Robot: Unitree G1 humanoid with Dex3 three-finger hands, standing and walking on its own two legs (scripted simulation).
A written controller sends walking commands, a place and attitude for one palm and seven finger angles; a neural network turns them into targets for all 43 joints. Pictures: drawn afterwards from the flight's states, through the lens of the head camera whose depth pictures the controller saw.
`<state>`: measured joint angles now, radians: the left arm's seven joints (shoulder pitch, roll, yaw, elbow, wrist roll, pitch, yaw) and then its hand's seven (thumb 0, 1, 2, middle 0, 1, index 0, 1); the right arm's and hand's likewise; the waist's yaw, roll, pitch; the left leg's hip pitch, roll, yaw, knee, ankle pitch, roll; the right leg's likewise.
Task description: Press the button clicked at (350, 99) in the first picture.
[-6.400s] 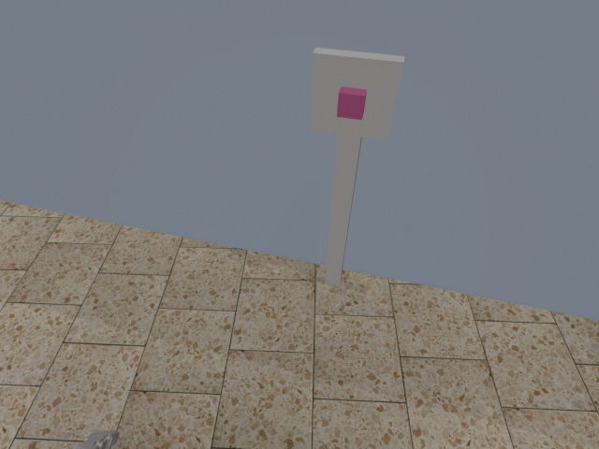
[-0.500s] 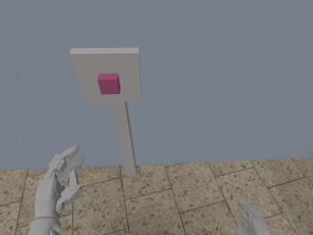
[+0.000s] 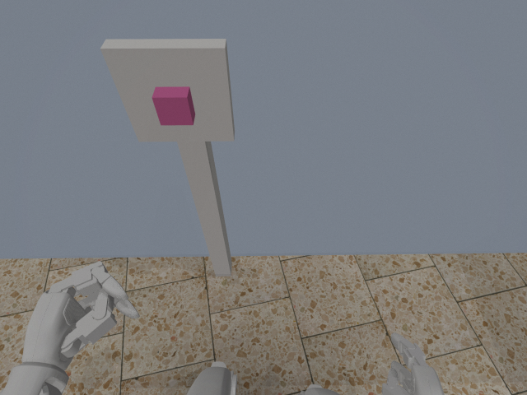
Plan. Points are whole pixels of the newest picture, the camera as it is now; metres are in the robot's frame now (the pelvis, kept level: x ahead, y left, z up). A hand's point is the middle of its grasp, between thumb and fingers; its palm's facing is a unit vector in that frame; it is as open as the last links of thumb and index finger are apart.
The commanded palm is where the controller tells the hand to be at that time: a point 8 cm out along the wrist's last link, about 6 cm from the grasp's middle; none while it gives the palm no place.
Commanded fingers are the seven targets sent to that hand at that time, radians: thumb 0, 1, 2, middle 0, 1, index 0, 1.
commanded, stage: raise the hand and make a fist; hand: left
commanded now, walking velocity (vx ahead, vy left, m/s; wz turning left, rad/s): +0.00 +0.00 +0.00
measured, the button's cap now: (175, 105) +0.56 +0.19 +0.13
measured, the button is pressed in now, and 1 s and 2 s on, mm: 0 0 0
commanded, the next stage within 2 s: aim a knuckle at the button in 1.24 s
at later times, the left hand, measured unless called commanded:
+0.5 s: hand (76, 295) +0.22 +0.24 +0.09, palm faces +0.07 -1.00 -0.04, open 3.1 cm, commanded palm +0.20 +0.30 +0.10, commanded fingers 0.00 0.90 0.90 -1.30 -1.50 -1.30 -1.50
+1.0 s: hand (73, 269) +0.25 +0.24 +0.12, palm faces +0.05 -1.00 -0.04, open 3.1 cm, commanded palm +0.21 +0.30 +0.13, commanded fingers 0.00 0.90 0.90 -1.30 -1.50 -1.30 -1.50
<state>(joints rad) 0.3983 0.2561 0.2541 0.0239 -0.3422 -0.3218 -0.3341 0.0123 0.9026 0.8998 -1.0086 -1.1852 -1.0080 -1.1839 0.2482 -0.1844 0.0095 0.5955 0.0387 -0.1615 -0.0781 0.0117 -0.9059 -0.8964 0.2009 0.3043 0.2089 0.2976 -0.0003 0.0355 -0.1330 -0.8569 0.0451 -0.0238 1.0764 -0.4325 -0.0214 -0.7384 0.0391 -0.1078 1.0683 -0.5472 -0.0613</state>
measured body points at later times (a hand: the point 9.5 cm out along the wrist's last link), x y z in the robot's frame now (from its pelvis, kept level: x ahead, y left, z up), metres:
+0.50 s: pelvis +0.01 +0.04 +0.02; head +0.04 +0.05 +0.47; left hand +0.22 +0.30 +0.10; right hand +0.21 -0.18 -0.04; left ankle +0.05 +0.13 -0.66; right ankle -0.01 -0.08 -0.66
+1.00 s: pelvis +0.02 +0.04 +0.04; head +0.03 +0.04 +0.49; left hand +0.24 +0.30 +0.13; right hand +0.18 -0.20 -0.03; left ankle +0.05 +0.13 -0.66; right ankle -0.01 -0.08 -0.66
